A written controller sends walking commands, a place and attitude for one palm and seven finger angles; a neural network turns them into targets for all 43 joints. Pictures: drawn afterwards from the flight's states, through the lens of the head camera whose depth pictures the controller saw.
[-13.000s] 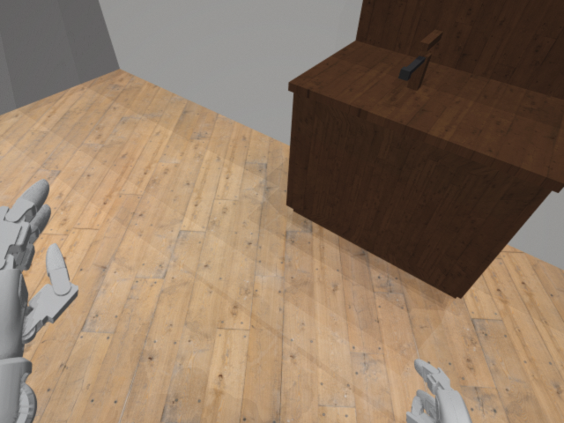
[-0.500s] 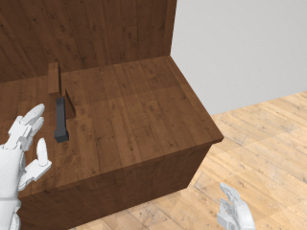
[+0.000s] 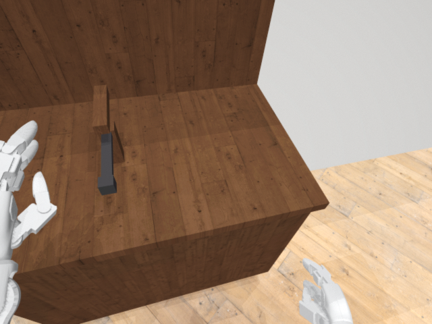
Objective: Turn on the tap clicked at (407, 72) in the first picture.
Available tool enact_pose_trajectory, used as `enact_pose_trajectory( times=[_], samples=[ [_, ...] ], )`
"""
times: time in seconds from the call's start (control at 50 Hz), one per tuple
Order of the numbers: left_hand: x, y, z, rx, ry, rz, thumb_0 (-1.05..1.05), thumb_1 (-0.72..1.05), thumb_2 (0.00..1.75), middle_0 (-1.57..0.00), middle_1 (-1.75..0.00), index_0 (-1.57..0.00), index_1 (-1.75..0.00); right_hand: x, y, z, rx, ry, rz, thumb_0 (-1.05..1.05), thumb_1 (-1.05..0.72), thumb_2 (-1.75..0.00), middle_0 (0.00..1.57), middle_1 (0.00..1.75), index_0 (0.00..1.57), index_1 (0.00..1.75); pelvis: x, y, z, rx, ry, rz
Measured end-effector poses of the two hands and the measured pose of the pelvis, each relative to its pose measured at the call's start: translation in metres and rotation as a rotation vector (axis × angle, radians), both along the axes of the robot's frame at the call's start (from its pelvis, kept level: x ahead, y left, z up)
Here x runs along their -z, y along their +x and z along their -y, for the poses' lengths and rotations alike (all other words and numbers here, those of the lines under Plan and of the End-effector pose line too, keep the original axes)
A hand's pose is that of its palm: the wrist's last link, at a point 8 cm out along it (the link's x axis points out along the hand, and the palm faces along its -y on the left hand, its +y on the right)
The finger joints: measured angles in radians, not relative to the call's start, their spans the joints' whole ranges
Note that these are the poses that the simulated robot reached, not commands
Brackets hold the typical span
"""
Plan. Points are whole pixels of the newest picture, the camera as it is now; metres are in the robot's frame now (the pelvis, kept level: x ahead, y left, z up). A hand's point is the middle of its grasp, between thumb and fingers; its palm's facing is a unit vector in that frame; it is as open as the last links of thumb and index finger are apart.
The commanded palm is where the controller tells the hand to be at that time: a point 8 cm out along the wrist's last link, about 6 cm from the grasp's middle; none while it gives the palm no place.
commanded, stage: look again from close up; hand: left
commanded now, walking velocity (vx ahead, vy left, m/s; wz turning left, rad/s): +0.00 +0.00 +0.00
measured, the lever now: (107, 185) +0.34 +0.24 +0.04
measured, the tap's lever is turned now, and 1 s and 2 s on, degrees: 0 0 0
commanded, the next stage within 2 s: come to a stop and stand still in 0.28 s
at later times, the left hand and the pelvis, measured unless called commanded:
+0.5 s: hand (55, 202) +0.22 +0.24 +0.17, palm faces +0.36 -0.80 -0.48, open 7.4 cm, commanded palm +0.15 +0.26 +0.17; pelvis -0.01 -0.02 +0.00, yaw +0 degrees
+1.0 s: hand (39, 194) +0.23 +0.26 +0.18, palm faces +0.41 -0.84 -0.35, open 7.4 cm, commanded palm +0.16 +0.28 +0.17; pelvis +0.01 +0.00 +0.00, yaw +0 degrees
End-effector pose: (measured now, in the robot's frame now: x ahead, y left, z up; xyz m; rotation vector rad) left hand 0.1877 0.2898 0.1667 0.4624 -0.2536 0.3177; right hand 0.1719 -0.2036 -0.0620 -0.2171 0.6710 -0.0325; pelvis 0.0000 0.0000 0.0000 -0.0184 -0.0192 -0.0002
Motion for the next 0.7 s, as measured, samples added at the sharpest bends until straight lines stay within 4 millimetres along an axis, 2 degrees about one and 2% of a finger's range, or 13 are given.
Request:
enact_pose_trajectory(
  times=[0.12,0.24,0.36,0.46,0.52,0.58,0.62,0.7],
  samples=[
    [-0.016,-0.010,0.011,0.009,0.029,0.058,0.02,0.89,0.90,-0.21,-0.30,-0.21,-0.30,-0.001,-0.005,0.023,0.017,-0.035,-0.012,0.01,-0.90,-0.90,0.21,0.30,0.21,0.30,-0.001,0.000,0.008,-0.006,-0.006,-0.001],
    [-0.009,-0.010,0.013,-0.018,0.009,0.018,0.02,0.89,0.90,-0.21,-0.30,-0.21,-0.30,0.000,-0.007,0.038,0.051,-0.040,-0.006,0.01,-0.90,-0.90,0.21,0.30,0.20,0.30,-0.002,0.000,0.014,0.000,-0.007,-0.006],
    [0.003,-0.006,0.020,-0.014,-0.027,-0.032,0.02,0.89,0.90,-0.21,-0.30,-0.21,-0.30,0.000,-0.008,0.043,0.064,-0.037,0.001,0.01,-0.90,-0.90,0.20,0.30,0.20,0.30,-0.002,-0.001,0.018,0.002,-0.005,-0.007],
    [-0.004,-0.007,0.028,0.018,-0.009,-0.008,0.02,0.89,0.90,-0.21,-0.30,-0.21,-0.30,-0.002,-0.008,0.042,0.061,-0.034,0.004,0.01,-0.90,-0.90,0.20,0.30,0.20,0.30,-0.002,-0.001,0.020,0.000,-0.004,-0.005],
    [-0.033,0.001,0.005,0.003,0.154,0.098,0.02,0.88,0.90,-0.22,-0.31,-0.22,-0.30,0.002,-0.009,0.037,0.006,-0.057,-0.023,0.01,-0.90,-0.90,0.20,0.30,0.20,0.30,0.000,-0.007,0.024,-0.008,-0.007,-0.016],
    [-0.043,0.006,-0.015,-0.071,0.116,0.167,0.02,0.88,0.90,-0.22,-0.31,-0.22,-0.30,0.004,-0.011,0.034,0.011,-0.027,-0.018,0.01,-0.90,-0.90,0.20,0.30,0.20,0.30,0.001,-0.010,0.022,0.007,-0.002,-0.013],
    [-0.037,0.005,-0.011,-0.070,0.071,0.153,0.02,0.89,0.90,-0.21,-0.30,-0.21,-0.30,0.004,-0.013,0.033,0.029,-0.002,0.004,0.01,-0.90,-0.90,0.21,0.30,0.20,0.30,0.001,-0.010,0.016,0.019,0.000,-0.011],
    [-0.007,-0.002,0.017,0.025,-0.001,0.022,0.02,0.90,0.90,-0.20,-0.30,-0.20,-0.30,0.007,-0.017,0.029,0.060,0.015,0.018,0.01,-0.90,-0.90,0.21,0.30,0.20,0.30,0.001,-0.005,0.007,0.028,-0.001,-0.010]
  ],
)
